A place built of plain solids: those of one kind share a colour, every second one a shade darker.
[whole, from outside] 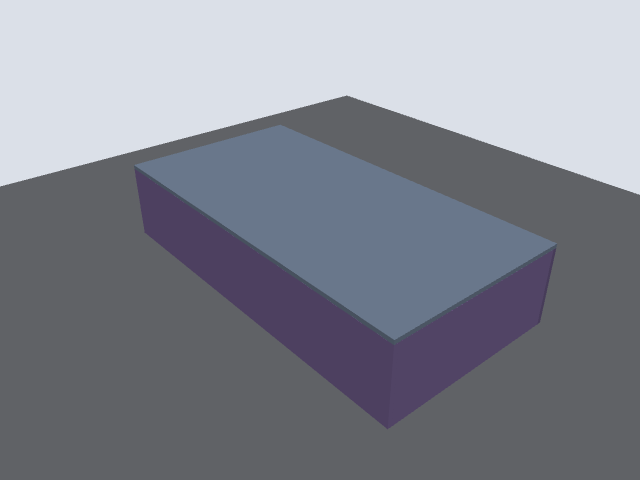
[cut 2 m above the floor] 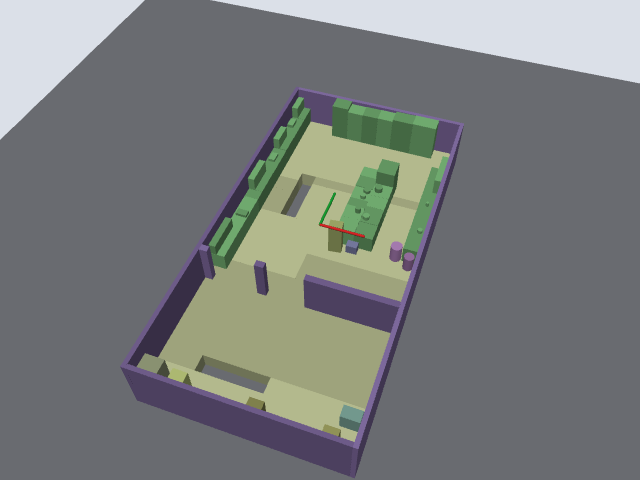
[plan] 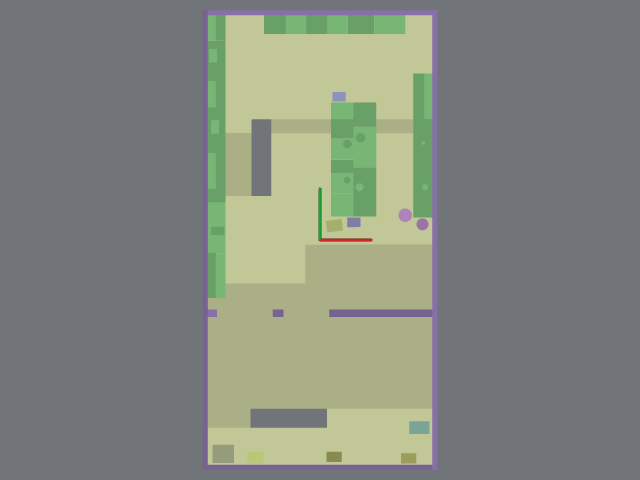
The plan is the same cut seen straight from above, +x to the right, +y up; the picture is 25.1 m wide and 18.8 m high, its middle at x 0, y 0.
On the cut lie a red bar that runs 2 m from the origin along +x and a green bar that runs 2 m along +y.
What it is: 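The back of house of a large kitchen; an old cooking hall and a later wing, as decades of use have left them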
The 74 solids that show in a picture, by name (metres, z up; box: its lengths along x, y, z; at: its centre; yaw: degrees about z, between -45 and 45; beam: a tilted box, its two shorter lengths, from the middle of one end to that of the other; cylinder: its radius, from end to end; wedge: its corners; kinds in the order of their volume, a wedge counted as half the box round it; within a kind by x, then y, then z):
{
 "floor_1": {"box": [1.68, 0.76, 0.84], "at": [-3.57, -6.99, 0.37]},
 "floor_2": {"box": [1.73, 1.6, 0.84], "at": [-3.54, 2.52, 0.37]},
 "floor_3": {"box": [1.73, 0.9, 0.84], "at": [-3.54, 3.74, 0.37]},
 "floor_4": {"box": [1.73, 0.56, 0.84], "at": [-3.54, 4.45, 0.37]},
 "floor_5": {"box": [3.84, 1.53, 0.84], "at": [-2.49, -0.94, 0.37]},
 "floor_6": {"box": [8.82, 1.46, 0.84], "at": [0.0, -8.08, 0.37]},
 "floor_7": {"box": [8.82, 4.92, 0.84], "at": [0.0, -4.16, 0.37]},
 "floor_8": {"box": [8.82, 1.91, 0.84], "at": [0.0, 0.77, 0.37]},
 "floor_9": {"box": [8.82, 4.09, 0.84], "at": [0.0, 6.77, 0.37]},
 "floor_10": {"box": [4.12, 0.9, 0.84], "at": [0.15, 3.74, 0.37]},
 "floor_11": {"box": [2.51, 1.53, 0.84], "at": [0.67, -0.94, 0.37]},
 "floor_12": {"box": [6.32, 1.59, 0.84], "at": [1.25, 2.51, 0.37]},
 "floor_13": {"box": [6.32, 0.55, 0.84], "at": [1.25, 4.46, 0.37]},
 "floor_14": {"box": [4.13, 0.76, 0.84], "at": [2.34, -6.99, 0.37]},
 "floor_15": {"box": [1.46, 0.9, 0.84], "at": [2.93, 3.74, 0.37]},
 "floor_16": {"box": [2.49, 1.53, 0.84], "at": [3.16, -0.94, 0.37]},
 "wall_1": {"box": [0.2, 18.01, 3.73], "at": [-4.5, 0.0, 1.81]},
 "wall_2": {"box": [0.37, 0.3, 2.89], "at": [-4.21, -2.87, 2.23]},
 "wall_3": {"box": [0.42, 0.3, 2.89], "at": [-1.64, -2.87, 2.23]},
 "wall_4": {"box": [8.8, 0.2, 3.73], "at": [0.0, -8.9, 1.81]},
 "wall_5": {"box": [8.8, 0.2, 3.73], "at": [0.0, 8.9, 1.81]},
 "wall_6": {"box": [4.04, 0.3, 2.89], "at": [2.38, -2.87, 2.23]},
 "wall_7": {"box": [0.2, 18.01, 3.73], "at": [4.5, 0.0, 1.81]},
 "roof_1": {"box": [9.2, 18.01, 0.2], "at": [0.0, 0.0, 3.78]},
 "unit_1": {"box": [0.32, 1.76, 0.55], "at": [-4.24, -1.39, 1.96]},
 "unit_2": {"box": [0.32, 1.4, 0.68], "at": [-4.24, 2.71, 2.02]},
 "unit_3": {"box": [0.32, 1.04, 0.59], "at": [-4.24, 5.71, 1.98]},
 "unit_4": {"box": [0.32, 0.99, 0.64], "at": [-4.24, 8.31, 1.99]},
 "unit_5": {"box": [0.32, 0.53, 0.18], "at": [-4.19, 7.22, 1.75]},
 "unit_6": {"box": [0.32, 0.53, 0.15], "at": [-4.11, 4.43, 1.73]},
 "unit_7": {"box": [0.7, 1.76, 0.9], "at": [-4.05, -1.39, 1.23]},
 "unit_8": {"box": [0.7, 1.99, 0.89], "at": [-4.05, 0.48, 1.23]},
 "unit_9": {"box": [0.7, 0.53, 0.88], "at": [-4.05, 1.75, 1.23]},
 "unit_10": {"box": [0.7, 1.4, 0.89], "at": [-4.05, 2.71, 1.23]},
 "unit_11": {"box": [0.7, 1.78, 0.87], "at": [-4.05, 4.3, 1.22]},
 "unit_12": {"box": [0.7, 1.04, 0.9], "at": [-4.05, 5.71, 1.23]},
 "unit_13": {"box": [0.7, 1.58, 0.87], "at": [-4.05, 7.02, 1.22]},
 "unit_14": {"box": [0.7, 0.99, 0.88], "at": [-4.05, 8.31, 1.23]},
 "unit_15": {"box": [0.53, 0.32, 0.15], "at": [-4.0, 0.36, 1.75]},
 "unit_16": {"box": [0.85, 0.74, 2.05], "at": [-1.76, 8.43, 1.81]},
 "unit_17": {"box": [0.8, 0.74, 1.83], "at": [-0.94, 8.43, 1.7]},
 "unit_18": {"box": [0.82, 0.74, 1.85], "at": [-0.13, 8.43, 1.71]},
 "unit_19": {"box": [0.8, 0.74, 1.86], "at": [0.68, 8.43, 1.72]},
 "unit_20": {"box": [0.89, 0.91, 0.9], "at": [0.87, 1.37, 1.23]},
 "unit_21": {"box": [0.89, 0.8, 0.89], "at": [0.87, 2.23, 1.23]},
 "unit_22": {"box": [0.89, 0.51, 0.89], "at": [0.87, 2.88, 1.23]},
 "unit_23": {"box": [0.89, 0.83, 0.87], "at": [0.87, 3.55, 1.22]},
 "unit_24": {"box": [0.89, 0.76, 0.9], "at": [0.87, 4.35, 1.23]},
 "unit_25": {"box": [0.89, 0.66, 0.89], "at": [0.87, 5.06, 1.23]},
 "unit_26": {"cylinder": 0.13, "from": [1.07, 2.34, 1.68], "to": [1.07, 2.34, 1.96]},
 "unit_27": {"cylinder": 0.17, "from": [1.07, 3.76, 1.65], "to": [1.07, 3.76, 1.83]},
 "unit_28": {"cylinder": 0.16, "from": [1.55, 2.07, 1.67], "to": [1.55, 2.07, 1.88]},
 "unit_29": {"cylinder": 0.19, "from": [1.59, 4.0, 1.68], "to": [1.59, 4.0, 1.94]},
 "unit_30": {"box": [1.05, 0.74, 1.98], "at": [1.61, 8.43, 1.78]},
 "unit_31": {"box": [0.89, 0.89, 0.87], "at": [1.76, 1.36, 1.22]},
 "unit_32": {"box": [0.89, 1.03, 0.89], "at": [1.76, 2.32, 1.23]},
 "unit_33": {"box": [0.89, 0.76, 0.89], "at": [1.76, 3.21, 1.23]},
 "unit_34": {"box": [0.89, 0.84, 0.9], "at": [1.76, 4.01, 1.23]},
 "unit_35": {"box": [0.89, 0.95, 1.68], "at": [1.76, 4.91, 1.63]},
 "unit_36": {"box": [1.21, 0.74, 2.03], "at": [2.74, 8.43, 1.8]},
 "unit_37": {"box": [0.75, 2.35, 0.9], "at": [4.02, 2.06, 1.24]},
 "unit_38": {"box": [0.75, 1.51, 0.9], "at": [4.02, 3.98, 1.23]},
 "unit_39": {"box": [0.75, 1.78, 0.88], "at": [4.02, 5.63, 1.23]},
 "unit_40": {"box": [0.32, 1.78, 0.85], "at": [4.24, 5.63, 2.09]},
 "trolley_1": {"box": [0.62, 0.46, 1.77], "at": [-2.53, -8.52, 1.67]},
 "trolley_2": {"box": [0.62, 0.46, 1.68], "at": [0.56, 0.56, 1.63], "yaw": 7.6},
 "cage_1": {"box": [0.85, 0.72, 1.6], "at": [-3.79, -8.38, 1.59]},
 "crate_1": {"box": [0.6, 0.4, 1.55], "at": [0.55, -8.5, 1.56]},
 "crate_2": {"box": [0.6, 0.4, 1.55], "at": [3.47, -8.55, 1.56]},
 "sack_1": {"box": [0.8, 0.5, 0.84], "at": [3.89, -7.35, 1.21]},
 "bin_1": {"cylinder": 0.27, "from": [3.34, 0.97, 0.79], "to": [3.34, 0.97, 1.62]},
 "bin_2": {"cylinder": 0.24, "from": [4.01, 0.61, 0.79], "to": [4.01, 0.61, 1.56]},
 "bucket_1": {"box": [0.52, 0.38, 0.48], "at": [0.75, 5.61, 1.03]},
 "bucket_2": {"box": [0.52, 0.38, 0.47], "at": [1.33, 0.69, 1.02], "yaw": 0.5}
}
